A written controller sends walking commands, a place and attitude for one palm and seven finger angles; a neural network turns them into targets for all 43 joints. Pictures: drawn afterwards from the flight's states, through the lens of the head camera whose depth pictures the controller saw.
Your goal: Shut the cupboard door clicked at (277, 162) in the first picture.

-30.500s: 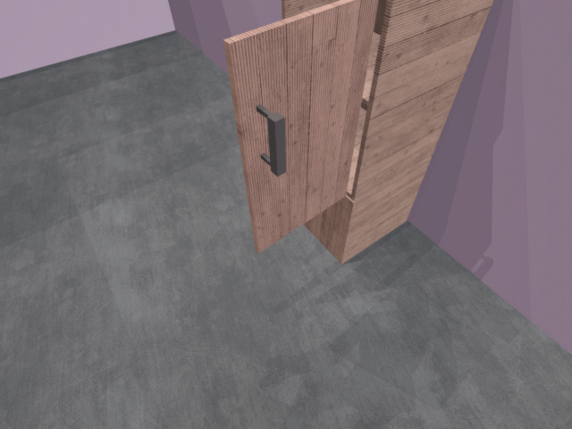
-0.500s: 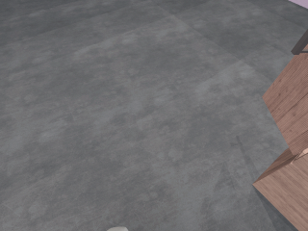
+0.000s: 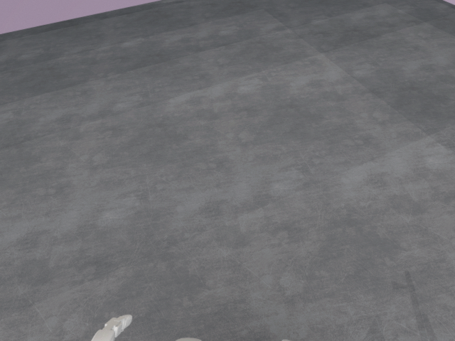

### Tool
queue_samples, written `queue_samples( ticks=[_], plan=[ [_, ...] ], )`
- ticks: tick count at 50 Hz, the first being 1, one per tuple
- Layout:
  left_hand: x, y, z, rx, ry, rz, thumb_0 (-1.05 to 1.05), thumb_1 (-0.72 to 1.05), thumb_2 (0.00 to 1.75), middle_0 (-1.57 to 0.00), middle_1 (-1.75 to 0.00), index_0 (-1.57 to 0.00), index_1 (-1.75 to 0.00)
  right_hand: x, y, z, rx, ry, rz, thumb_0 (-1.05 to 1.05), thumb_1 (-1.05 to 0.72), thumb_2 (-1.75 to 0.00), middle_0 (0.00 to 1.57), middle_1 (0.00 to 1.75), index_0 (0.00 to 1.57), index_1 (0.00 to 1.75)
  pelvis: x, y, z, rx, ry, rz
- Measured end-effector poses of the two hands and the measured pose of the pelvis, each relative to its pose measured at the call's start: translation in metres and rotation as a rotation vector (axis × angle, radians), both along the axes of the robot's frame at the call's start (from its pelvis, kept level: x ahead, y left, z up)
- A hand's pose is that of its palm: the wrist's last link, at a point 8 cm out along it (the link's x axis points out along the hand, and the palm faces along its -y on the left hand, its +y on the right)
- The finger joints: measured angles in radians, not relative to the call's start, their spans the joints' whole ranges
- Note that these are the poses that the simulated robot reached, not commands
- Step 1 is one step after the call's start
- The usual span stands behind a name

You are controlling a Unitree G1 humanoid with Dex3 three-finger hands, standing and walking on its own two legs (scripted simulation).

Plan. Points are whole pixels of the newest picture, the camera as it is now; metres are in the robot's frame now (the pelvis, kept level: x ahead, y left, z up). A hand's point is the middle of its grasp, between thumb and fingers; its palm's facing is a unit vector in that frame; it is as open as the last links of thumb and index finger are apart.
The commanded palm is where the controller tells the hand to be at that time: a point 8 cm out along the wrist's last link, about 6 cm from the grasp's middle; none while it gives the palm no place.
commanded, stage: walk to a spot facing it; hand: left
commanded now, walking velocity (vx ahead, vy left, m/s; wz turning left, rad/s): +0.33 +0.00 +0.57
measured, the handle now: out of the picture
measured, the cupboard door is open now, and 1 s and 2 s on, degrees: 58 58 58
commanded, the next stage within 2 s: turn to face it in 0.68 s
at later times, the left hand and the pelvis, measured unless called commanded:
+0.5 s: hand out of the picture +0.12 +0.27 -0.18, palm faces +0.32 -0.93 -0.19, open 7.4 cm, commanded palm none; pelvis +0.19 +0.08 -0.01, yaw +16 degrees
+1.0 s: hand (129, 196) +0.49 +0.30 -0.16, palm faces +0.19 -0.97 -0.17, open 7.4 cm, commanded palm none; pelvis +0.41 +0.11 -0.01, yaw +12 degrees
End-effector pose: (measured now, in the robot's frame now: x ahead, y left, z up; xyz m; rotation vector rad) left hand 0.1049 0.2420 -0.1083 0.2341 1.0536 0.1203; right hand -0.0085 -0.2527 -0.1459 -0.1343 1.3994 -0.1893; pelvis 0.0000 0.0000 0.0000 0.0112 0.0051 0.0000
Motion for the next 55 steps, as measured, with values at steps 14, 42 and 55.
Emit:
queue_samples(
  ticks=[14, 42, 55],
  plan=[
    [-0.062, -0.006, -0.019, -0.102, 0.301, 0.331, 0.01, 0.92, 0.9, -0.2, -0.3, -0.2, -0.29, 0.26, 0.042, 0.035, 0.003, -0.203, 0.321, 0.01, -0.91, -0.9, 0.2, 0.3, 0.19, 0.29, 0.107, 0.015, 0.013, -0.028, 0.02, 0.201],
    [0.285, 0.128, -0.011, -0.097, 0.025, 0.281, 0.01, 0.91, 0.9, -0.19, -0.3, -0.2, -0.29, 0.333, 0.143, 0.028, -0.025, 0.104, 0.225, 0.01, -0.91, -0.9, 0.2, 0.3, 0.2, 0.29, 0.337, 0.121, 0.013, -0.008, -0.018, 0.285],
    [0.355, 0.104, -0.021, -0.059, 0.158, 0.264, 0.0, 0.93, 0.9, -0.2, -0.3, -0.2, -0.29, 0.462, 0.139, 0.007, 0.005, 0.069, 0.15, 0.01, -0.91, -0.9, 0.2, 0.3, 0.2, 0.29, 0.433, 0.108, 0.006, -0.001, -0.006, 0.181]
  ],
)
